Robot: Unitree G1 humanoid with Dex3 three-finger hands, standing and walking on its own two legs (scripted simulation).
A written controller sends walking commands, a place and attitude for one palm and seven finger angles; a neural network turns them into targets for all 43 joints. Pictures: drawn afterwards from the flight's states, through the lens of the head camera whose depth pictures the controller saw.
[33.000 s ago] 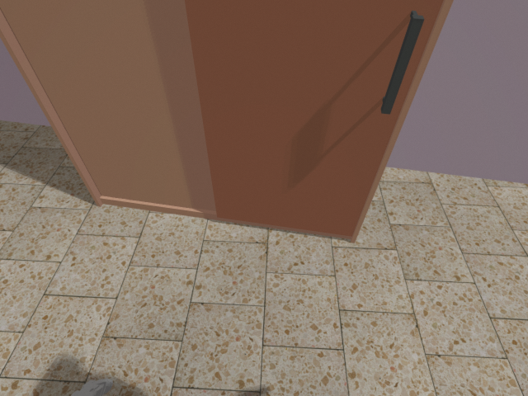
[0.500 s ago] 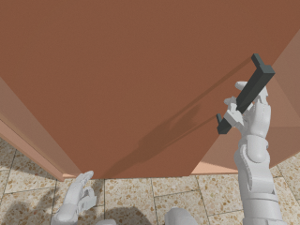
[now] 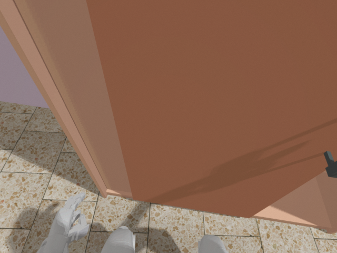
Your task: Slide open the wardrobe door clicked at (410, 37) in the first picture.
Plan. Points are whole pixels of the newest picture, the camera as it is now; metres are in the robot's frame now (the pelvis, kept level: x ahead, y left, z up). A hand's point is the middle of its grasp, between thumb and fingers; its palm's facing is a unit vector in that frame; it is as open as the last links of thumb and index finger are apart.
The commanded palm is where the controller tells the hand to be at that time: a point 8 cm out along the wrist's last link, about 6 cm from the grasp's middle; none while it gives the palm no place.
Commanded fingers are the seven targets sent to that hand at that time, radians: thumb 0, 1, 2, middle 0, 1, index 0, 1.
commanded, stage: stop walking and hold the door there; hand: right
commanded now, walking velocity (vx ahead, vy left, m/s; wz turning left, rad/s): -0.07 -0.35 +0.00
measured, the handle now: out of the picture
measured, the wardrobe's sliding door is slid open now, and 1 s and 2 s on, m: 0.45 0.45 0.45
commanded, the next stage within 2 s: none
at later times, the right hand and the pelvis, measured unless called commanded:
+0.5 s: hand out of the picture +0.29 -0.38 +0.14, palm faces +0.53 +0.77 -0.36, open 6.0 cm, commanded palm +0.25 -0.40 +0.09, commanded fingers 0.00 -0.90 -0.90 0.45 1.40 0.45 1.40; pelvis -0.03 -0.03 +0.04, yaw +4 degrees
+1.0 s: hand out of the picture +0.30 -0.37 +0.14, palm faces +0.50 +0.80 -0.32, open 5.5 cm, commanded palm +0.25 -0.40 +0.09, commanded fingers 0.00 -0.90 -0.90 0.45 1.40 0.45 1.40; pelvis -0.06 -0.04 +0.05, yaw +5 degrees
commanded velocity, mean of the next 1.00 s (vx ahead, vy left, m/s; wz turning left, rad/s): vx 0.03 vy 0.01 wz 0.00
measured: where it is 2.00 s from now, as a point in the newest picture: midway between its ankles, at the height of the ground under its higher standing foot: outside the picture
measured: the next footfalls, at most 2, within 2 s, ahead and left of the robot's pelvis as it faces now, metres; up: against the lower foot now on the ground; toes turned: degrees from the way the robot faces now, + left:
right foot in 0.24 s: +0.04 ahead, -0.16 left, +0.00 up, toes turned +5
left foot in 0.46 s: +0.02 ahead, +0.08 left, +0.00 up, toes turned +7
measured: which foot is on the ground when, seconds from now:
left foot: down 0.00-0.26, up 0.28-0.44, down 0.46-1.00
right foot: up 0.00-0.22, down 0.24-1.00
